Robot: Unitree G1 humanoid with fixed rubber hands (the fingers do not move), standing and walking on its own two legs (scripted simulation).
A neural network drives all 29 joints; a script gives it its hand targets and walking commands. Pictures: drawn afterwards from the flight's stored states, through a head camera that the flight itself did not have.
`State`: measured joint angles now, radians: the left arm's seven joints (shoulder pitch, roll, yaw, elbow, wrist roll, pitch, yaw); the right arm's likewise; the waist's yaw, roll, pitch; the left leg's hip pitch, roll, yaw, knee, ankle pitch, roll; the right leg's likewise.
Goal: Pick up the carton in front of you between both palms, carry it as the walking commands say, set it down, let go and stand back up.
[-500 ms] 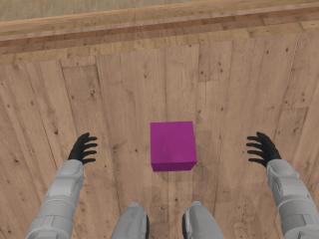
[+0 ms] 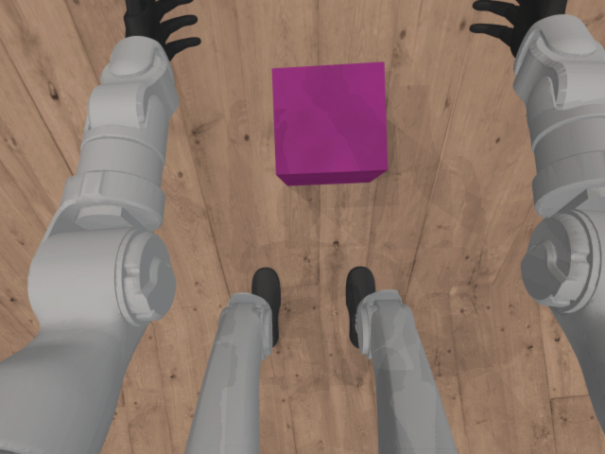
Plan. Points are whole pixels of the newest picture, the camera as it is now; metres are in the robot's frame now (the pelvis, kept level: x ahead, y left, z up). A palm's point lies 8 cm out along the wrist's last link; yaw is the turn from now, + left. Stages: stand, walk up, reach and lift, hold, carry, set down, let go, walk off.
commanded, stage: reach and lift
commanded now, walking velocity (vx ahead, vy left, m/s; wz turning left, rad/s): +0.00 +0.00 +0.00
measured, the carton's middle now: (328, 133) +0.55 -0.03 -0.52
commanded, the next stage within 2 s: none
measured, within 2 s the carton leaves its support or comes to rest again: leaves its support in 1.80 s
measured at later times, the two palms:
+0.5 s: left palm (215, 110) +0.55 +0.16 -0.31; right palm (455, 106) +0.54 -0.23 -0.31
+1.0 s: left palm (236, 132) +0.55 +0.16 -0.45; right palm (417, 124) +0.55 -0.21 -0.46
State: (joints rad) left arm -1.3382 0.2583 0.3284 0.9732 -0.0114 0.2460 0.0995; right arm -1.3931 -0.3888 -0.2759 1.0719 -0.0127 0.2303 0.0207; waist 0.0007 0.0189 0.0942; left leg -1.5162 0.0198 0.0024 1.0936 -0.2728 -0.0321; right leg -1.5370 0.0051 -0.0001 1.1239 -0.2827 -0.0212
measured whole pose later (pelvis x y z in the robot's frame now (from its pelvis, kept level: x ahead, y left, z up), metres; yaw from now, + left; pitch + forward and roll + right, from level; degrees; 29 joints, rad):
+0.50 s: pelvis +0.02 +0.02 -0.15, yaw -1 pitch +53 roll +1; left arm -1.22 0.23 0.25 0.87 -0.06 0.09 0.16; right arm -1.28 -0.38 -0.25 1.01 0.09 0.06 -0.04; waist -0.02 0.02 0.00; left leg -2.12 -0.03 -0.03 1.72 -0.54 -0.04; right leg -2.13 0.02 0.04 1.72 -0.53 0.02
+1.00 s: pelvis -0.01 +0.01 -0.27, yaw +1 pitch +37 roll +2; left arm -1.56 0.32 0.12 1.13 -0.21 0.10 0.16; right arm -1.63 -0.48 -0.08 1.27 0.20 0.07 -0.05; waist -0.01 0.02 0.45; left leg -2.22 -0.06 -0.04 2.17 -0.58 -0.08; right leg -2.25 0.01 0.03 2.19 -0.58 0.00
